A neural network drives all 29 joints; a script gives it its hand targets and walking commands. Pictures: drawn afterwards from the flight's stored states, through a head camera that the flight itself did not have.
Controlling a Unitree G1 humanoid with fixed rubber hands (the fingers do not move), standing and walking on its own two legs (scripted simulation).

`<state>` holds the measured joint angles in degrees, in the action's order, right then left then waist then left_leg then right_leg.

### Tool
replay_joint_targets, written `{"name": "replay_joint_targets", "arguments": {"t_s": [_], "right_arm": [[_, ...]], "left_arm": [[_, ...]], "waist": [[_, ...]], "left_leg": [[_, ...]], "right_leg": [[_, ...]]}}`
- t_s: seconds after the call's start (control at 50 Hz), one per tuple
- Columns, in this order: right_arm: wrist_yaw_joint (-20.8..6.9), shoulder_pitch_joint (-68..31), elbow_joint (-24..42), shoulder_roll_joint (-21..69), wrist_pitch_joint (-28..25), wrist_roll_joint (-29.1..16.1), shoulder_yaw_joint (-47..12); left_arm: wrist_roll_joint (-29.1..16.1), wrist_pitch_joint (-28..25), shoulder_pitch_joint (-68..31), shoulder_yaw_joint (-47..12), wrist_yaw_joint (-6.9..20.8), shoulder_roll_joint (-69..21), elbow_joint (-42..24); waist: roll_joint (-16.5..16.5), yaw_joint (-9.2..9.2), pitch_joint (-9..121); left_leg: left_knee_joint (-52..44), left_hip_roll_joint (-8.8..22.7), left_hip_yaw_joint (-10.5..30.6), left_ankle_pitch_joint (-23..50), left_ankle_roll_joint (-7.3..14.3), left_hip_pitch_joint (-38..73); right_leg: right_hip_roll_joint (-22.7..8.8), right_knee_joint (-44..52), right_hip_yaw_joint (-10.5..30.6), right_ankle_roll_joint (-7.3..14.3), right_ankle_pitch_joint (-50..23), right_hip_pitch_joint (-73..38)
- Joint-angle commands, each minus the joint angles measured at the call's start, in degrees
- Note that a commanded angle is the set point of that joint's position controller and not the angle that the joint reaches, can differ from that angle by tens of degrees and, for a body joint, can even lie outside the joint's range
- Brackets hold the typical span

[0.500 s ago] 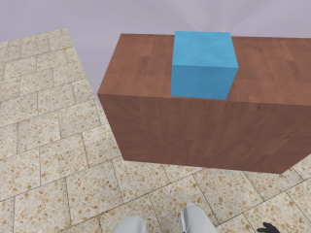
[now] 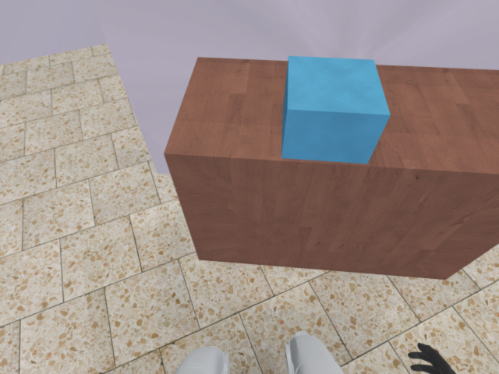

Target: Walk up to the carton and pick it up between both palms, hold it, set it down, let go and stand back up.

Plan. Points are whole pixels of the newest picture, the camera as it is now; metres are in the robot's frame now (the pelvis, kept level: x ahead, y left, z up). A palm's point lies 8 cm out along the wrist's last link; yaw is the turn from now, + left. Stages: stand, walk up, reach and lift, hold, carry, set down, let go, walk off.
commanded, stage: walk up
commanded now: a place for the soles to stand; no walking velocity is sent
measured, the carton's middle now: (327, 109) +0.67 -0.19 +0.01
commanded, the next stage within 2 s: none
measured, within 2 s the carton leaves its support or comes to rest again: neither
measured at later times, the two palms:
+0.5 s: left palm out of the picture +0.05 +0.33 -0.10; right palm out of the picture +0.07 -0.31 -0.10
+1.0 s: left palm out of the picture +0.05 +0.32 -0.10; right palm out of the picture +0.06 -0.32 -0.10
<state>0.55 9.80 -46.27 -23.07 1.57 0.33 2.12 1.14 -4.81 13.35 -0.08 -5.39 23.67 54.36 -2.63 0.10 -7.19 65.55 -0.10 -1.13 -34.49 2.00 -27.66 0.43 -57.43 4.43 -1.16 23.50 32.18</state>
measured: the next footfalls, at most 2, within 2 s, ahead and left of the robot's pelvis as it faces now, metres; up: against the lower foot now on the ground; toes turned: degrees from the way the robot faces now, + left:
none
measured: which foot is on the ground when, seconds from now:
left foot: down 0.00-1.00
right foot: down 0.00-1.00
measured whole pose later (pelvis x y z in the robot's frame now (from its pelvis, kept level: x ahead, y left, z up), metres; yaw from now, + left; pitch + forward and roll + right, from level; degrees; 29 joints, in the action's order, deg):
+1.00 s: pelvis -0.02 +0.00 +0.00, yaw -3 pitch -4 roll -1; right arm -0.4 9.8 -48.2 -23.5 -0.4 0.3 2.1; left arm 1.1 -3.0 12.3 -0.1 -2.3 23.5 56.1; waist -2.2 0.1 -7.7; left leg 60.9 2.4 -0.9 -31.1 0.8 -26.5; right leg 1.8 -59.1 4.8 0.0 26.6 30.9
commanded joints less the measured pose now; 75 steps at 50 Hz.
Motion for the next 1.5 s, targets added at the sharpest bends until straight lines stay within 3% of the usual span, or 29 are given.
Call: {"name": "replay_joint_targets", "arguments": {"t_s": [0.0,0.02,0.06,0.08,0.18,0.24,0.32,0.38,0.42,0.48,0.52,0.58,0.66,0.76,0.82,0.86,0.88,0.92,0.94,0.96,1.04,1.12,1.18,1.24,1.28,1.32,1.38,1.44,1.48], "right_arm": [[-0.4,-0.8,2.3,-11.3,-1.7,0.4,5.8],[-0.8,3.2,0.5,-12.3,-1.8,1.9,6.9],[-0.3,8.5,-0.4,-20.7,-3.2,2.6,7.6],[-0.2,4.1,0.7,-20.2,-3.4,2.4,7.4],[0.6,-6.7,3.2,-16.5,-3.1,1.7,5.5],[0.1,-2.9,3.7,-11.7,-1.9,-0.4,5.4],[-0.6,0.5,0.5,-14.1,-2.1,0.9,5.7],[-0.2,-0.6,0.9,-20.2,-3.0,1.9,6.6],[-0.1,-4.4,1.4,-18.7,-3.3,2.1,6.9],[0.1,-6.5,3.1,-15.0,-2.8,0.6,5.3],[0.1,-5.4,3.7,-12.1,-2.2,-0.6,4.7],[-0.1,-1.0,1.3,-13.2,-1.6,0.5,5.6],[-0.5,-2.0,0.4,-18.1,-3.1,2.3,6.9],[0.3,-7.5,1.6,-16.9,-3.4,0.6,5.0],[0.0,-6.3,3.2,-12.6,-2.2,0.4,5.3],[-0.3,-3.9,0.8,-12.2,-2.0,0.4,5.3],[-0.4,-0.7,-0.4,-13.5,-2.1,0.9,6.0],[-0.6,2.8,-1.6,-15.3,-3.3,1.3,6.2],[-0.5,5.7,-3.0,-18.1,-4.1,2.0,6.8],[-0.2,2.5,-1.4,-19.7,-4.5,1.7,6.5],[0.4,-5.4,0.7,-17.1,-4.2,1.0,5.2],[0.6,-2.4,0.3,-12.5,-2.7,0.2,4.5],[0.2,-0.5,-1.1,-14.0,-3.7,0.1,5.0],[0.2,3.9,-2.8,-18.8,-4.4,2.2,5.7],[0.4,-2.8,0.3,-18.4,-4.8,1.2,5.6],[0.2,-4.9,0.8,-16.2,-4.2,1.0,4.9],[0.2,-5.2,1.1,-12.4,-3.0,-0.2,4.6],[-0.3,-0.6,-1.3,-12.3,-3.5,0.2,4.7],[0.1,3.8,-2.7,-16.6,-4.3,1.8,5.9]], "left_arm": [[0.4,0.0,0.2,5.8,-1.4,20.7,-2.6],[0.3,0.4,-2.6,5.4,-1.1,17.8,-3.1],[-0.6,1.0,-9.0,3.0,-0.5,10.2,-6.6],[-0.9,1.3,-9.5,4.5,-0.4,15.1,-4.9],[-0.7,-0.7,3.1,5.1,1.5,15.0,0.1],[0.2,-1.0,6.1,7.1,1.7,20.9,0.5],[0.0,0.6,-3.3,5.3,1.0,18.3,-2.0],[-0.7,1.2,-7.0,3.9,1.0,13.4,-3.4],[-0.9,0.3,-2.1,4.6,1.4,14.6,-1.8],[-0.5,-1.2,3.6,5.1,1.5,16.7,1.0],[-0.1,-1.3,4.7,6.5,1.9,19.6,0.1],[0.0,0.1,0.7,6.3,1.3,20.8,-1.5],[-1.0,1.3,-4.6,3.8,1.0,12.1,-2.1],[-0.8,0.1,2.3,4.8,2.6,15.3,0.9],[0.4,-1.1,3.9,6.3,2.3,20.9,0.0],[0.2,-0.4,1.0,6.9,2.1,21.4,-1.3],[0.8,-0.1,-1.1,6.1,2.1,21.1,-1.7],[0.2,0.8,-7.0,4.6,2.4,15.5,-2.4],[-0.5,0.8,-6.5,3.3,2.3,11.0,-2.8],[-0.5,1.2,-7.6,3.4,1.9,13.4,-2.5],[-1.1,-0.2,1.6,4.0,3.1,14.2,0.3],[-0.4,-1.1,2.4,6.2,3.0,20.0,-0.1],[-0.5,0.2,-3.9,4.7,2.2,16.9,-1.8],[-0.8,1.0,-6.7,3.3,1.9,11.1,-4.3],[-0.8,0.5,-4.1,3.9,2.2,13.7,-2.0],[-0.4,-0.7,2.7,4.7,3.2,15.2,1.5],[-0.3,-0.9,1.0,6.3,2.9,19.3,-0.1],[-0.2,0.3,-4.8,4.9,2.6,17.8,-1.1],[-1.0,0.8,-6.7,3.3,2.5,10.8,-2.0]], "waist": [[9.6,2.53,5.9],[9.8,5.25,4.8],[-16.3,8.58,3.1],[-5.8,6.79,5.1],[-3.8,-2.24,5.7],[13.6,-1.28,14.6],[7.6,3.01,4.5],[-6.9,4.10,4.6],[-2.6,0.63,4.9],[-1.2,-1.79,10.0],[12.0,-1.50,12.7],[7.4,1.07,9.5],[-9.3,2.39,1.4],[-3.1,-1.14,10.4],[14.3,-0.02,8.6],[9.3,0.71,8.8],[13.0,2.01,7.3],[2.4,4.88,4.2],[-8.4,6.75,5.5],[-6.4,5.77,2.7],[-3.1,-0.49,9.2],[9.4,-0.05,11.9],[6.4,2.91,12.0],[-6.0,4.91,9.1],[-4.7,1.30,7.0],[-0.8,-1.48,9.3],[8.8,0.10,12.8],[7.4,2.81,10.3],[-4.8,4.24,9.7]], "left_leg": [[-8.9,2.4,7.4,-6.8,0.0,3.2],[-19.8,3.7,10.3,-3.3,1.5,9.5],[-47.8,19.8,36.3,0.3,0.5,13.9],[-44.6,21.9,40.8,8.2,4.7,13.3],[-27.0,14.8,16.8,28.7,6.9,-1.5],[-5.8,0.9,2.6,4.5,-0.4,-2.5],[-22.5,3.6,8.4,-4.1,2.3,5.8],[-45.3,22.1,35.6,-6.1,9.7,9.0],[-37.6,21.6,30.7,13.4,12.7,9.4],[-22.4,13.1,13.2,30.0,5.5,3.4],[-10.2,3.9,3.1,14.7,0.7,-2.2],[-13.3,0.5,4.8,-1.8,0.9,3.5],[-44.5,21.1,34.1,-2.8,9.7,9.5],[-30.3,19.4,21.9,16.5,10.7,7.8],[-10.9,2.3,2.4,-0.4,0.2,-4.6],[-10.0,-0.2,3.9,-3.6,0.2,-1.4],[-10.7,1.7,5.0,-0.2,0.6,2.2],[-28.5,5.3,11.6,-6.0,3.5,12.4],[-42.9,13.7,25.3,-12.8,5.4,16.6],[-47.0,22.2,35.5,-10.4,8.0,13.6],[-32.1,18.7,20.0,15.0,10.3,9.6],[-8.5,1.1,3.7,4.9,0.6,-3.2],[-22.9,5.0,6.9,4.1,3.0,9.4],[-39.8,20.2,28.9,6.0,11.1,16.7],[-36.5,21.9,27.0,13.5,14.1,11.5],[-26.9,14.7,14.5,18.5,8.1,3.2],[-11.0,2.1,2.6,5.1,0.4,0.2],[-21.4,2.8,5.5,2.6,1.4,9.0],[-38.0,13.0,22.7,-1.2,6.5,18.3]], "right_leg": [[-14.8,22.7,26.5,17.3,-6.8,0.6],[-11.0,17.5,21.5,12.9,-3.0,8.9],[4.7,-7.8,1.0,4.0,12.7,21.1],[2.5,-8.5,3.7,3.5,13.1,17.5],[-1.5,9.4,-4.4,4.1,-6.8,-12.1],[-14.5,22.4,26.7,15.7,-12.3,-15.8],[-8.6,19.7,20.4,12.7,5.4,4.0],[2.0,-4.9,-2.0,4.3,9.8,11.5],[0.0,-6.4,-0.2,4.3,10.8,6.1],[-3.0,12.9,-0.2,5.2,-15.6,-12.0],[-10.0,18.6,18.8,12.0,-21.6,-17.2],[-14.0,24.7,30.5,16.9,-0.5,-5.3],[3.5,-6.2,-1.0,3.7,10.3,11.8],[-2.2,6.3,-3.3,4.2,1.0,-7.0],[-10.6,25.2,26.5,12.8,0.9,-11.8],[-13.9,30.0,36.0,16.7,13.3,-7.3],[-13.1,29.8,33.2,15.3,16.8,-1.9],[-5.5,16.8,18.2,9.7,12.0,10.0],[2.9,-1.3,3.9,5.2,4.5,16.2],[3.0,-5.0,-0.4,3.1,8.9,16.0],[-2.0,7.5,-2.6,3.9,-1.9,-2.6],[-12.7,23.4,31.8,15.6,-11.0,-14.1],[-8.4,16.9,20.5,12.0,-7.7,-1.5],[1.8,-4.0,-1.1,3.5,0.7,11.5],[-0.7,-0.3,-3.2,3.4,4.1,5.8],[-0.9,9.6,0.8,5.5,-8.1,-9.7],[-12.3,22.5,29.5,15.8,-8.5,-11.7],[-9.7,21.3,25.9,13.3,-0.4,-2.7],[0.9,-0.2,2.7,4.9,-7.2,10.1]]}}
